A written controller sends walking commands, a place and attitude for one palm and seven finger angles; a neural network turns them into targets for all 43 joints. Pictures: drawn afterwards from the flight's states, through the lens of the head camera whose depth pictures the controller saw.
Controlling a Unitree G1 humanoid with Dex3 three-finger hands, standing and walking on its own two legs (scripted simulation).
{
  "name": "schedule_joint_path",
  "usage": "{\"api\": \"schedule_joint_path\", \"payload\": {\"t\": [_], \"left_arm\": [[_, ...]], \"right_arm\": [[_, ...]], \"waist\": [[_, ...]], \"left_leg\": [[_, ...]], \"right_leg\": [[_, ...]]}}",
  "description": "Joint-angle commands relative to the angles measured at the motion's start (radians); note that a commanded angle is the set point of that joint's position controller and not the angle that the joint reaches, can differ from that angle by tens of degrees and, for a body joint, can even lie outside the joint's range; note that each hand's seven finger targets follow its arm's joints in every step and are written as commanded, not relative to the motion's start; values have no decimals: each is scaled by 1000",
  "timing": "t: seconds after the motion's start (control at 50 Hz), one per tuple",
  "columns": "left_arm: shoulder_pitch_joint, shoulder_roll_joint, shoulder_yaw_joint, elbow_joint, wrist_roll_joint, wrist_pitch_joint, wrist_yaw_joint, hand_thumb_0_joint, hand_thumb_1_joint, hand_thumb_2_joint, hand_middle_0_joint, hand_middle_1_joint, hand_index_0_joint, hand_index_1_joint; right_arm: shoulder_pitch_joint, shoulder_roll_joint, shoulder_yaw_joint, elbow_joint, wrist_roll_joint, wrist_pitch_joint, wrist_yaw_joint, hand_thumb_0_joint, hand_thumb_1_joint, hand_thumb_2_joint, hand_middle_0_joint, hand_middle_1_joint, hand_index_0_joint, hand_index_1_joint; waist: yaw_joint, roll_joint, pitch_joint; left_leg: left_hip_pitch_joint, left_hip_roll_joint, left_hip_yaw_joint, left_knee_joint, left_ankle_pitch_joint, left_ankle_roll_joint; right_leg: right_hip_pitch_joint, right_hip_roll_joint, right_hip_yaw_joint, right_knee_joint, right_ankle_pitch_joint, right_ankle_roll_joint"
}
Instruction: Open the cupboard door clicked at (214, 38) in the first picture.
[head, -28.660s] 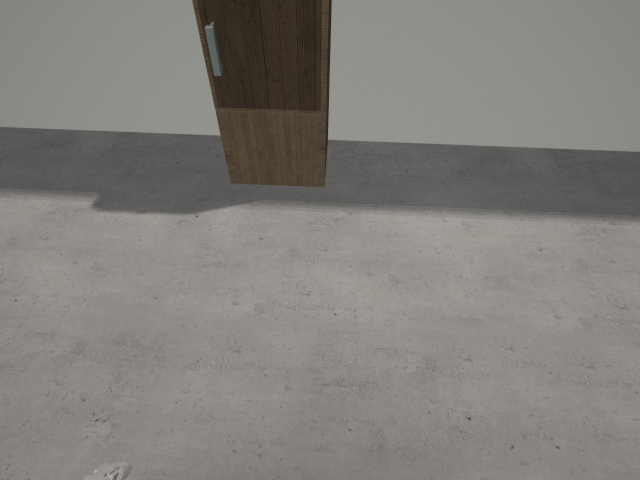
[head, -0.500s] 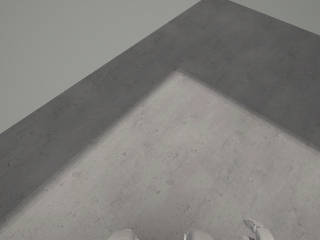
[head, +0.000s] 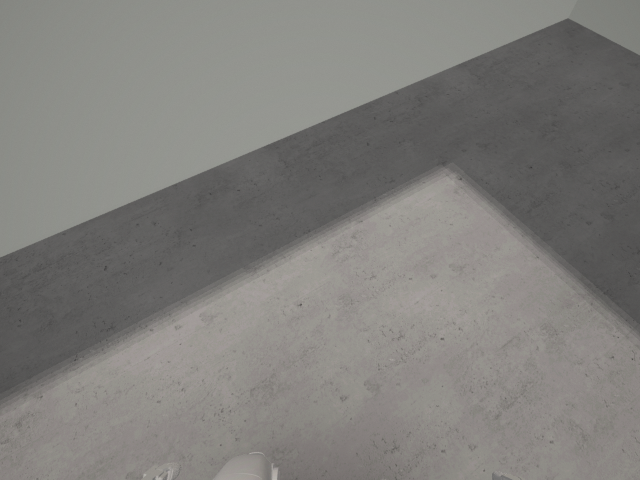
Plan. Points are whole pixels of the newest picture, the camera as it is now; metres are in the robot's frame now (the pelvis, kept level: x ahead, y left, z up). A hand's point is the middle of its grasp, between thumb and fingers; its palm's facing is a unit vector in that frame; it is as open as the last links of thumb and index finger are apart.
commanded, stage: turn to face it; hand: left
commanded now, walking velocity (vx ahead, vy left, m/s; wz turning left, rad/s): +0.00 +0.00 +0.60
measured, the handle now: out of the picture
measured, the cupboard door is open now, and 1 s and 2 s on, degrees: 40 40 40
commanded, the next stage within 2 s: none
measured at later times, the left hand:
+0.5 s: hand out of the picture +0.07 +0.19 -0.15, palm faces +0.28 -0.91 -0.31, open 7.3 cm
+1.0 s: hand out of the picture -0.02 +0.20 -0.17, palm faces +0.59 -0.77 -0.25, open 7.3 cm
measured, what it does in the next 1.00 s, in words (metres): steps on the spot, turning left: left foot, then right foot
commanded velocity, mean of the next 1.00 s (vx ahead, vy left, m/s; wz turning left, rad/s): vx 0.00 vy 0.00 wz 0.60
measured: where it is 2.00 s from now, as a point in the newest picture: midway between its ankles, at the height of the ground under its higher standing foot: outside the picture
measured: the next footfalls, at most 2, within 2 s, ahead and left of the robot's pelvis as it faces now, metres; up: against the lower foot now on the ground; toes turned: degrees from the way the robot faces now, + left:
left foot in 0.08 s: +0.04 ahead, +0.13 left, +0.00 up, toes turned +8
right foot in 0.42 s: +0.10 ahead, -0.14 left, +0.00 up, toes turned +11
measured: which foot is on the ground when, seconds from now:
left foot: up 0.00-0.06, down 0.08-0.42, up 0.44-0.76, down 0.78-1.00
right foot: down 0.00-0.08, up 0.10-0.40, down 0.42-0.78, up 0.80-1.00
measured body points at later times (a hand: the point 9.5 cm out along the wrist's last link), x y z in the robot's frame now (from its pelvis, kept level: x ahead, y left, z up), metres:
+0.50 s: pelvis +0.02 -0.04 -0.01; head +0.08 -0.05 +0.44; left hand +0.06 +0.24 -0.13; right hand +0.18 -0.28 -0.16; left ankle -0.03 +0.09 -0.68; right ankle +0.06 -0.15 -0.74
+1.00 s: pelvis +0.04 -0.03 +0.00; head +0.08 +0.02 +0.44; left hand -0.05 +0.24 -0.15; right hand +0.27 -0.18 -0.13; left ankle -0.02 +0.06 -0.74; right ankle +0.11 -0.17 -0.67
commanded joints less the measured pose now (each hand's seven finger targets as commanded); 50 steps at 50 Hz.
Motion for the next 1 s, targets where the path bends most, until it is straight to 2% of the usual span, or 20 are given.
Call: {"api": "schedule_joint_path", "payload": {"t": [0.0, 0.02, 0.04, 0.06, 0.08, 0.18, 0.3, 0.34, 0.36, 0.38, 0.4, 0.42, 0.5, 0.64, 0.72, 0.74, 0.76, 0.78, 0.88, 0.98], "left_arm": [[71, 250, 80, -37, -5, -17, 13, 0, 900, 900, -200, -300, -200, -300], [48, 238, 78, -40, -10, -16, 9, 0, 900, 900, -200, -300, -200, -300], [44, 189, 73, -75, -19, -9, 2, 0, 900, 900, -200, -300, -200, -300], [-37, 132, 46, -125, -16, -4, 2, 0, 900, 900, -200, -300, -200, -300], [-95, 159, 49, -132, -5, 10, 13, 0, 900, 900, -200, -300, -200, -300], [-47, 137, 54, -63, -11, 20, -4, 0, 900, 900, -200, -300, -200, -300], [-36, 131, 49, -72, -16, 17, -5, 0, 900, 900, -200, -300, -200, -300], [39, 139, 53, -60, -17, 7, -4, 0, 900, 900, -200, -300, -200, -300], [99, 166, 62, -48, -15, -3, 0, 0, 900, 900, -200, -300, -200, -300], [128, 252, 79, -46, 2, -16, 11, 0, 900, 900, -200, -300, -200, -300], [117, 313, 82, -57, 7, -14, 15, 0, 900, 900, -200, -300, -200, -300], [87, 273, 76, -66, 0, -15, 24, 0, 900, 900, -200, -300, -200, -300], [-42, 179, 47, -96, -3, -15, 22, 0, 900, 900, -200, -300, -200, -300], [90, 235, 72, -38, 4, -19, 20, 0, 900, 900, -200, -300, -200, -300], [70, 240, 80, -25, -5, -16, 11, 0, 900, 900, -200, -300, -200, -300], [53, 221, 79, -44, -15, -13, 7, 0, 900, 900, -200, -300, -200, -300], [17, 147, 57, -92, -22, -7, -3, 0, 900, 900, -200, -300, -200, -300], [-53, 153, 48, -125, -7, 7, 6, 0, 900, 900, -200, -300, -200, -300], [-36, 146, 57, -52, -8, 22, -2, 0, 900, 900, -200, -300, -200, -300], [-61, 139, 52, -66, -12, 24, -3, 0, 900, 900, -200, -300, -200, -300]], "right_arm": [[-5, -65, -5, -88, -2, -40, 1, 0, -900, -900, 200, 300, 200, 300], [53, -94, -17, -75, -6, -45, 1, 0, -900, -900, 200, 300, 200, 300], [125, -209, -44, -68, -16, -54, -5, 0, -900, -900, 200, 300, 200, 300], [202, -284, -63, -52, -15, -47, -15, 0, -900, -900, 200, 300, 200, 300], [230, -263, -57, -28, -14, -47, -25, 0, -900, -900, 200, 300, 200, 300], [63, -192, -33, -75, -16, -61, -45, 0, -900, -900, 200, 300, 200, 300], [28, -207, -44, -83, -20, -47, -36, 0, -900, -900, 200, 300, 200, 300], [-16, -205, -48, -94, -16, -41, -35, 0, -900, -900, 200, 300, 200, 300], [-36, -184, -47, -107, -8, -40, -33, 0, -900, -900, 200, 300, 200, 300], [-10, -116, -38, -120, 3, -40, -26, 0, -900, -900, 200, 300, 200, 300], [-29, -95, -35, -144, 0, -42, -21, 0, -900, -900, 200, 300, 200, 300], [-20, -129, -44, -130, -7, -32, -22, 0, -900, -900, 200, 300, 200, 300], [-1, -78, -30, -77, -9, -9, 1, 0, -900, -900, 200, 300, 200, 300], [-82, -37, -3, -92, 1, -28, 6, 0, -900, -900, 200, 300, 200, 300], [5, -68, -11, -79, -2, -41, 0, 0, -900, -900, 200, 300, 200, 300], [84, -136, -28, -62, -8, -51, -3, 0, -900, -900, 200, 300, 200, 300], [157, -258, -60, -57, -18, -52, -11, 0, -900, -900, 200, 300, 200, 300], [215, -285, -61, -31, -13, -40, -18, 0, -900, -900, 200, 300, 200, 300], [64, -189, -30, -74, -14, -60, -48, 0, -900, -900, 200, 300, 200, 300], [68, -198, -33, -69, -17, -58, -40, 0, -900, -900, 200, 300, 200, 300]], "waist": [[22, -148, -209], [-17, -86, -235], [-59, 180, -288], [-100, 365, -264], [-108, 241, -260], [-9, 192, -190], [2, 209, -163], [40, 215, -176], [73, 152, -190], [80, -118, -211], [91, -306, -181], [69, -255, -183], [-6, -182, -117], [67, -148, -178], [13, -134, -213], [-39, 10, -265], [-84, 348, -269], [-102, 270, -250], [-9, 177, -185], [-10, 175, -168]], "left_leg": [[105, -24, 55, -282, 150, 23], [243, 0, 23, -389, 285, 42], [451, 229, -273, -419, 605, 150], [476, 432, -504, -437, 978, 308], [440, 410, -460, -417, 872, 320], [286, 228, -283, -429, 744, 217], [152, 192, -334, -424, 565, 202], [76, 164, -341, -369, 507, 175], [2, 115, -317, -293, 402, 135], [-171, -9, -201, -96, 127, 58], [-226, -87, -100, 184, -191, 17], [-200, -29, -160, 352, -161, 27], [-163, 15, -92, 403, 38, -7], [-68, -6, 20, -48, -20, -3], [158, -20, 36, -337, 173, 28], [360, 73, -66, -415, 403, 74], [513, 369, -469, -431, 817, 239], [446, 443, -473, -430, 844, 321], [303, 235, -293, -443, 762, 222], [237, 210, -329, -462, 613, 222]], "right_leg": [[179, -206, 88, 12, 692, -51], [88, -188, 58, 130, 629, -12], [-180, -81, 15, 339, 211, 60], [-377, 19, 82, 520, -353, 94], [-394, 17, 188, 588, -324, 81], [-327, 49, 215, 531, -107, 90], [-131, 118, 174, 222, -85, 80], [13, 141, 160, 52, 14, 73], [135, 108, 180, -102, 111, 67], [271, -115, 410, -252, 130, 2], [188, -354, 614, -304, 237, -125], [109, -359, 573, -289, 243, -167], [30, -171, 247, -229, 368, -100], [243, -220, 165, -125, 665, -116], [152, -202, 83, 34, 646, -40], [-14, -168, 40, 196, 488, 11], [-343, -4, 22, 433, -225, 94], [-382, 12, 145, 539, -352, 79], [-352, 36, 226, 597, -92, 92], [-264, 71, 217, 408, -88, 93]]}}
